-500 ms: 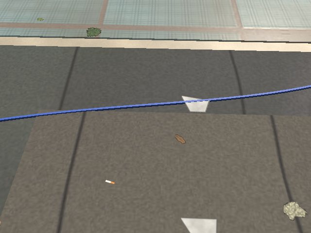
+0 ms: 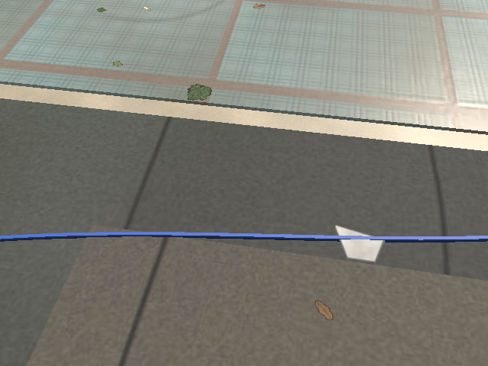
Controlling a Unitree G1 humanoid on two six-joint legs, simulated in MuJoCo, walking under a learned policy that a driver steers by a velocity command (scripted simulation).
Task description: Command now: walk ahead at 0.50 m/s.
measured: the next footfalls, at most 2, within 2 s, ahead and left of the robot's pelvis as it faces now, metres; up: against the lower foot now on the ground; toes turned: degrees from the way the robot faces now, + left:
left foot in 0.14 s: +0.25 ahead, +0.10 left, +0.00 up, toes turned +4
right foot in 0.66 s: +0.51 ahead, -0.06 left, +0.00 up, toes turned -3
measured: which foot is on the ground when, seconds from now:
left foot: up 0.00-0.12, down 0.14-0.68, up 0.70-1.00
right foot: down 0.00-0.16, up 0.18-0.64, down 0.66-1.00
